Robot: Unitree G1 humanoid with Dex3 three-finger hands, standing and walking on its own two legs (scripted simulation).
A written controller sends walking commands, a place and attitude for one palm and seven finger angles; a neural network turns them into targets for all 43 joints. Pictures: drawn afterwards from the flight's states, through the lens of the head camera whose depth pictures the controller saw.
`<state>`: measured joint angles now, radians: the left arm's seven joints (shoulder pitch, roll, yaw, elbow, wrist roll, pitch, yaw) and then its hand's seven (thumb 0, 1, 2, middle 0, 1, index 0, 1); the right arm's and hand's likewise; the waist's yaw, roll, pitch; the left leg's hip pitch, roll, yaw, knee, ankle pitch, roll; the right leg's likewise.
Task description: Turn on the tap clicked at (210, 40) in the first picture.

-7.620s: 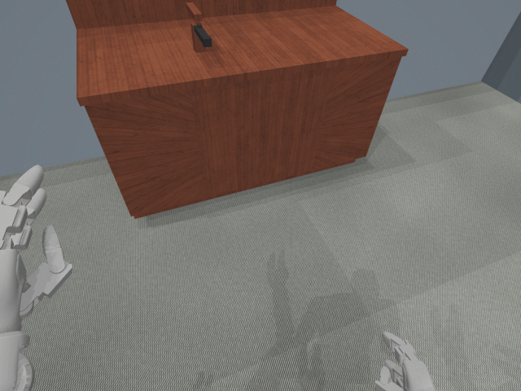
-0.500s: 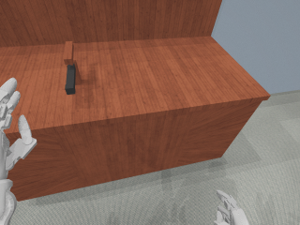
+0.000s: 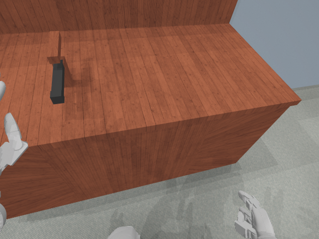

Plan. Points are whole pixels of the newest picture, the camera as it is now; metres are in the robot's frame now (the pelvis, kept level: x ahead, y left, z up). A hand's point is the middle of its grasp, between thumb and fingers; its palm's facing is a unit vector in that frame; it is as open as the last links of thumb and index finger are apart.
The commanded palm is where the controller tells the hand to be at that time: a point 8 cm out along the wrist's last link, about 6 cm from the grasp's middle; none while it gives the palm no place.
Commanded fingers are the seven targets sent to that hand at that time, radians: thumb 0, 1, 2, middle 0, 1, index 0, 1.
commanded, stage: shuffle to correct the standing spot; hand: left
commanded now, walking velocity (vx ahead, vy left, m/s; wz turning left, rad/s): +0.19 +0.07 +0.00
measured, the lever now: (57, 97) +0.43 +0.34 +0.06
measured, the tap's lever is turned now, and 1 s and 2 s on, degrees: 0 0 0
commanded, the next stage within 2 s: come to a stop and stand still in 0.46 s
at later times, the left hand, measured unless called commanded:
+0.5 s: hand (52, 106) +0.29 +0.25 +0.18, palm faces +0.43 -0.84 -0.34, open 7.5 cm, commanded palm +0.23 +0.28 +0.20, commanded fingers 0.00 0.90 0.90 -0.20 -0.30 -0.20 -0.30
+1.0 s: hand (40, 90) +0.32 +0.28 +0.20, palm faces +0.40 -0.84 -0.37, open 7.5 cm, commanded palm +0.27 +0.32 +0.20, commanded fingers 0.00 0.90 0.90 -0.20 -0.30 -0.20 -0.30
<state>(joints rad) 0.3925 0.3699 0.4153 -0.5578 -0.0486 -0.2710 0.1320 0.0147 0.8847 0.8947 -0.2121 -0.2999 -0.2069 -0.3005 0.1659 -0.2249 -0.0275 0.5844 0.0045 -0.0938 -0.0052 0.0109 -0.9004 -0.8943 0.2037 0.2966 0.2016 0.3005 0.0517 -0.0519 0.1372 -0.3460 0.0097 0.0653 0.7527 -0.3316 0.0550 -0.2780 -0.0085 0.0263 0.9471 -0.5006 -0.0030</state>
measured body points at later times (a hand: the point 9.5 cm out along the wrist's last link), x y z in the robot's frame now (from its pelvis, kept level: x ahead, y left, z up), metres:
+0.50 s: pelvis +0.08 +0.00 +0.02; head +0.10 +0.02 +0.47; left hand +0.27 +0.29 +0.20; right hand +0.23 -0.24 -0.07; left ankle +0.09 +0.13 -0.65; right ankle +0.10 -0.10 -0.71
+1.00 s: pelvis +0.12 +0.04 +0.03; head +0.13 +0.04 +0.48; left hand +0.29 +0.32 +0.22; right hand +0.31 -0.15 -0.05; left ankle +0.16 +0.15 -0.71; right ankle +0.13 -0.06 -0.71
